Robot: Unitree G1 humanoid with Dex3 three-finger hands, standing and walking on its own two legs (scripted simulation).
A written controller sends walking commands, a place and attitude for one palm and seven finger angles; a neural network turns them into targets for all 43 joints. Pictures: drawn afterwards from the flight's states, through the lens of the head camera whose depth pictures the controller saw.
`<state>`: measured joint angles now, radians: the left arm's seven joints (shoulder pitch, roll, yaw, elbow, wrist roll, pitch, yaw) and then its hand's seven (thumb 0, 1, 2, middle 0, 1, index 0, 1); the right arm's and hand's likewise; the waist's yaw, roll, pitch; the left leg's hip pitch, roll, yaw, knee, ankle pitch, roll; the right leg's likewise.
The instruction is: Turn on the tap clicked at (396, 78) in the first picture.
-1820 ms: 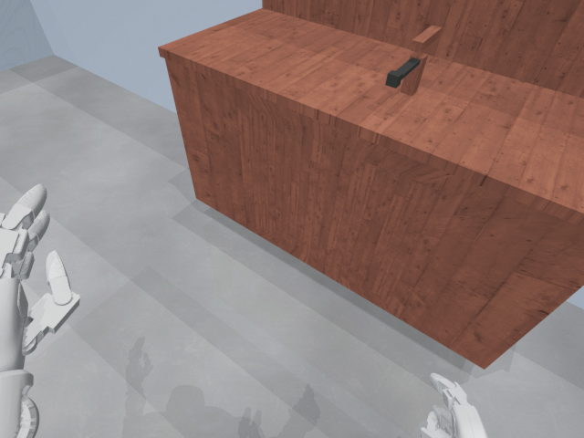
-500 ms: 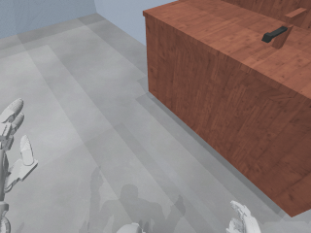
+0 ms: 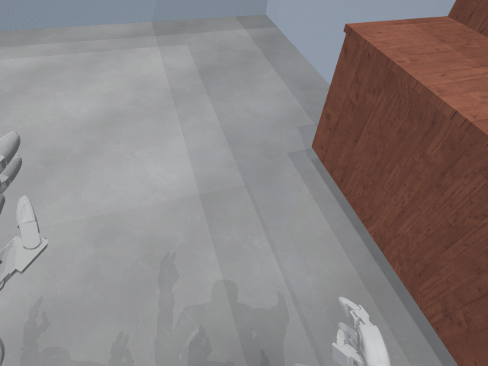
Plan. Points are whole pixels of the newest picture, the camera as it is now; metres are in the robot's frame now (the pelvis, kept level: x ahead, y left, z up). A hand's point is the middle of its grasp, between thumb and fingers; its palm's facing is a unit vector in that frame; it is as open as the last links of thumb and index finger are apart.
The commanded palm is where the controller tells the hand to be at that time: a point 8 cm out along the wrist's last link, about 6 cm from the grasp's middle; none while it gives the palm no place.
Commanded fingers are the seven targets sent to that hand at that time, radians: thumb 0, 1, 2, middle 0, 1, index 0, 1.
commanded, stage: walk around to get in front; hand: left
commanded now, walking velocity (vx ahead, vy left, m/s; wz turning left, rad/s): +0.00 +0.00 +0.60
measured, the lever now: out of the picture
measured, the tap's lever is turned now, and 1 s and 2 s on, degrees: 0 0 0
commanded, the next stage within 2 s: none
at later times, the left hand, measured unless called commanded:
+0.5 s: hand out of the picture +0.09 +0.28 +0.17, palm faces +0.63 -0.67 -0.39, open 7.4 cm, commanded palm +0.02 +0.30 +0.18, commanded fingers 0.00 0.90 0.90 -0.20 -0.30 -0.20 -0.30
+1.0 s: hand out of the picture -0.03 +0.25 +0.16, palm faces +0.80 -0.44 -0.42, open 7.4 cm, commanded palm -0.10 +0.27 +0.18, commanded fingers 0.00 0.90 0.90 -0.20 -0.30 -0.20 -0.30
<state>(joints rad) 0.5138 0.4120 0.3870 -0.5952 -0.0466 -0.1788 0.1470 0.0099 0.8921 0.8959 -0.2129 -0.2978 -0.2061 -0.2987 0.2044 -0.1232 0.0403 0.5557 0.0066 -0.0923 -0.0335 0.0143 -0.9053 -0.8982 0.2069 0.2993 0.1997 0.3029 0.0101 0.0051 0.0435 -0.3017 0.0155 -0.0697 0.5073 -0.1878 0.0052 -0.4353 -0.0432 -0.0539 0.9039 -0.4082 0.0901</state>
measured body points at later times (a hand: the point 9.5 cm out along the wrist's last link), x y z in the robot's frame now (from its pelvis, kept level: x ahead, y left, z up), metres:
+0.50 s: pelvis -0.05 -0.01 -0.02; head -0.04 +0.01 +0.43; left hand +0.05 +0.31 +0.19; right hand +0.18 -0.22 -0.08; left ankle -0.08 +0.10 -0.74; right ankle -0.03 -0.14 -0.73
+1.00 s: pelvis -0.07 -0.06 +0.00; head -0.04 -0.08 +0.45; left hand -0.08 +0.27 +0.18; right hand +0.20 -0.16 -0.11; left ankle -0.14 +0.08 -0.63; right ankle -0.05 -0.15 -0.74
